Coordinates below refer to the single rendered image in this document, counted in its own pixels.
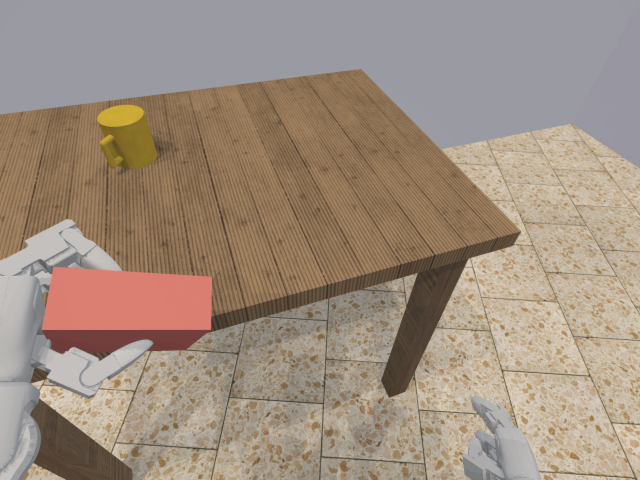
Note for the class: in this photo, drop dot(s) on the table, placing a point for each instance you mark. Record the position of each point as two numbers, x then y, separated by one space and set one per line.
286 192

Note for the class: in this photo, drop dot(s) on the left robot hand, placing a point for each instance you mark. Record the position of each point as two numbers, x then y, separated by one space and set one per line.
24 278

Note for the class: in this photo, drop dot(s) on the robot left forearm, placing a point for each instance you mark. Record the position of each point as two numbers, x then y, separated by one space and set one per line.
20 436

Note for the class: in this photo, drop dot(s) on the right robot hand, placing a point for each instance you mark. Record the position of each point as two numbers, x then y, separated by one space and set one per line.
508 456

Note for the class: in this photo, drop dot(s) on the sponge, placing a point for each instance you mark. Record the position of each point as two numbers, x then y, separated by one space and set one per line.
104 310

